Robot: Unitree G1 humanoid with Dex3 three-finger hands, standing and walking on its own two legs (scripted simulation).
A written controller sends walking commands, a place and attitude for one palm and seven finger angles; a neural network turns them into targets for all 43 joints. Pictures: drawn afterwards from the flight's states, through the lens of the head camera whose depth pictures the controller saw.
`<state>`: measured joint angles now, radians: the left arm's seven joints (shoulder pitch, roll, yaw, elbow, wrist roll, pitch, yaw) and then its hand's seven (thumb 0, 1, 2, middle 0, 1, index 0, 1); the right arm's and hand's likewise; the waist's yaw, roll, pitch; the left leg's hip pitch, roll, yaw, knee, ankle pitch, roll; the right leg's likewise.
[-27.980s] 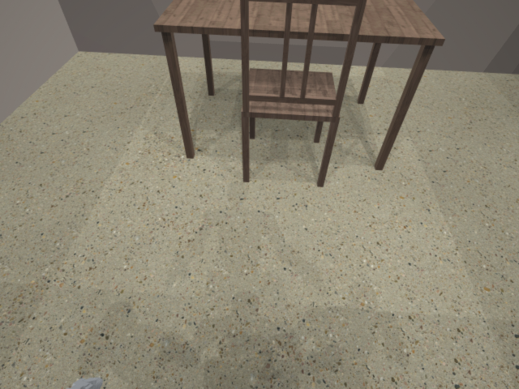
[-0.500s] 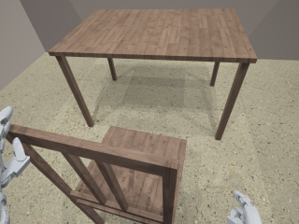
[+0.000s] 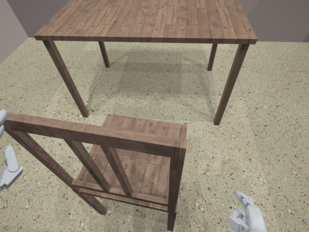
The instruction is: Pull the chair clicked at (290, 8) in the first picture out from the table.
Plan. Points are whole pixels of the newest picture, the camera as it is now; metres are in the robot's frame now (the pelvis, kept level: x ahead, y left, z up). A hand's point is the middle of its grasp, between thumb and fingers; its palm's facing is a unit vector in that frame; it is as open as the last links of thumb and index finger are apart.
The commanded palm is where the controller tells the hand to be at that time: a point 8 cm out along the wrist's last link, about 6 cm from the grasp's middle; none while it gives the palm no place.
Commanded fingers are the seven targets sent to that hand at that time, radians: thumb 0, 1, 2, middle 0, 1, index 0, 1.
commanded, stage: step back with the hand held close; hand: left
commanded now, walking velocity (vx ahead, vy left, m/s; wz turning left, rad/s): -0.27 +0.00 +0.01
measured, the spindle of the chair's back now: (93, 169) +0.29 +0.21 -0.05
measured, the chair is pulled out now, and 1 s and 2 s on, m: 0.59 0.59 0.59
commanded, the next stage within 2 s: stop stepping back and stand still in 1.48 s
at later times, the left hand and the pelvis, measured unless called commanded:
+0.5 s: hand out of the picture +0.15 +0.28 +0.16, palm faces +0.47 -0.73 -0.49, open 7.4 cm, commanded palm +0.09 +0.31 +0.18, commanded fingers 0.00 0.90 0.90 -0.20 -0.30 -0.20 -0.30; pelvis -0.05 +0.01 -0.01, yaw +1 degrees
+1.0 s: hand out of the picture +0.15 +0.27 +0.18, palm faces +0.45 -0.74 -0.50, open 7.4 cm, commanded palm +0.09 +0.31 +0.18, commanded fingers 0.00 0.90 0.90 -0.20 -0.30 -0.20 -0.30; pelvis -0.05 +0.01 -0.02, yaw +1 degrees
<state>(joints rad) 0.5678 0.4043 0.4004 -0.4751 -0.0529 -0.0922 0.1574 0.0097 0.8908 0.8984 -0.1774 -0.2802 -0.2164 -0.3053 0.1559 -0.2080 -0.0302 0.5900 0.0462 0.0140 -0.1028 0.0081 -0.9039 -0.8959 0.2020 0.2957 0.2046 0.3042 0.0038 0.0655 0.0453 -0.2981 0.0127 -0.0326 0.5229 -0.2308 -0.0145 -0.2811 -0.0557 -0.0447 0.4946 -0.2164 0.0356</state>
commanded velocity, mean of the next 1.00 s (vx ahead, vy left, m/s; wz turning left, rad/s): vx -0.37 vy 0.00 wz -0.02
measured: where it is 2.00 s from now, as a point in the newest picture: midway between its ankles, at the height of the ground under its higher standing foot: outside the picture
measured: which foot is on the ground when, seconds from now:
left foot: down 0.00-1.00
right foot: down 0.00-1.00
